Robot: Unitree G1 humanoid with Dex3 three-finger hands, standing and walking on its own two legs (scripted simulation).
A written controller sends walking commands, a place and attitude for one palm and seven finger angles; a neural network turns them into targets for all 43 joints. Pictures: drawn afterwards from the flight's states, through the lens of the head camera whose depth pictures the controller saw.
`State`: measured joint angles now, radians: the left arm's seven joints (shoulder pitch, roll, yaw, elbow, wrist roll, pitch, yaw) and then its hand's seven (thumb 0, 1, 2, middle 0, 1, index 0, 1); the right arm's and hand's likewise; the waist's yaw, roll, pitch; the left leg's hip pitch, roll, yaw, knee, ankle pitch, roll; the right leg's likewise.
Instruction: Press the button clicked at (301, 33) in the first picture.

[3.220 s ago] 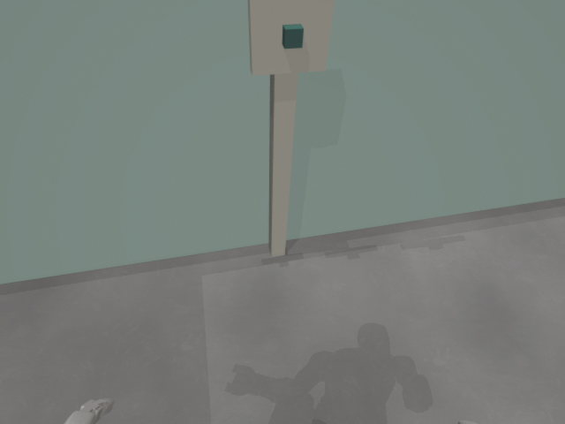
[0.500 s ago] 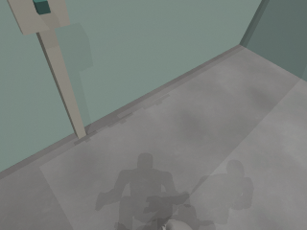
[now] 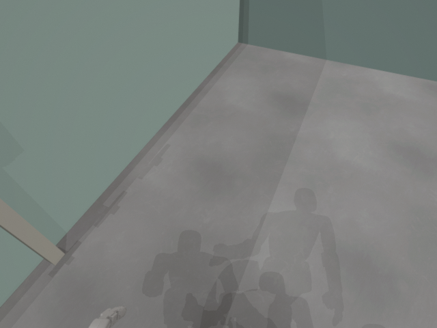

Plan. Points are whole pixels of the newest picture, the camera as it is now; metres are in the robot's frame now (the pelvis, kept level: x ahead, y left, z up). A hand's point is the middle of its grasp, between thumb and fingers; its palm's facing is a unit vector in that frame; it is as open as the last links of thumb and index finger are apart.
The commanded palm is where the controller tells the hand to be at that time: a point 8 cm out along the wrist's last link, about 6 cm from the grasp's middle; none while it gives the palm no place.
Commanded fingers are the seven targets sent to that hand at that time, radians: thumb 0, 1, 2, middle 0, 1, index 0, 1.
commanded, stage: walk to a spot facing it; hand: left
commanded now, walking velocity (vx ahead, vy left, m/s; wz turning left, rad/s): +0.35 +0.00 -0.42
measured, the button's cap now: out of the picture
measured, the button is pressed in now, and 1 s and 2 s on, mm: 0 0 0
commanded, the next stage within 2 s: turn to face it in 0.92 s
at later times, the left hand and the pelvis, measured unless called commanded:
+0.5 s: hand (117, 292) +0.23 +0.25 -0.18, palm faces -0.17 -0.97 -0.14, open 7.4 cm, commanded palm none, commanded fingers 0.00 0.90 0.90 -0.20 -0.30 -0.20 -0.30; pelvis +0.20 +0.06 +0.00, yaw -15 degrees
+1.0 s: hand (199, 181) +0.55 +0.08 -0.17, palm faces -0.52 -0.84 -0.17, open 7.4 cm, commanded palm none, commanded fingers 0.00 0.90 0.90 -0.20 -0.30 -0.20 -0.30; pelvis +0.35 -0.01 -0.01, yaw -31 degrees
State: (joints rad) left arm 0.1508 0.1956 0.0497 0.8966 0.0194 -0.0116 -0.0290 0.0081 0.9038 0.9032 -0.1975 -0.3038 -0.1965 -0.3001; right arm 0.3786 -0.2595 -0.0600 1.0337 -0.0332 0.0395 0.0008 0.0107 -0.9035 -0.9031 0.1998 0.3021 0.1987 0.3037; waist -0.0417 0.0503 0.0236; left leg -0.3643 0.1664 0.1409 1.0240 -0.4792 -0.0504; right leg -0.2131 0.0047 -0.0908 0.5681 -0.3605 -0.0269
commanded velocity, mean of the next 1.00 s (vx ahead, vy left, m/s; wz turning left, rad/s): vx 0.20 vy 0.00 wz -0.51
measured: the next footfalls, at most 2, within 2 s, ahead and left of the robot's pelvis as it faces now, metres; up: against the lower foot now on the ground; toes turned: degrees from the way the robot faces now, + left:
left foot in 0.34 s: +0.31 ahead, +0.12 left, +0.00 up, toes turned -1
right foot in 0.96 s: +0.39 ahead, -0.14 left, +0.00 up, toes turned -38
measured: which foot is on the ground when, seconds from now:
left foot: up 0.00-0.32, down 0.34-0.96, up 0.98-1.00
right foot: down 0.00-0.34, up 0.36-0.94, down 0.96-1.00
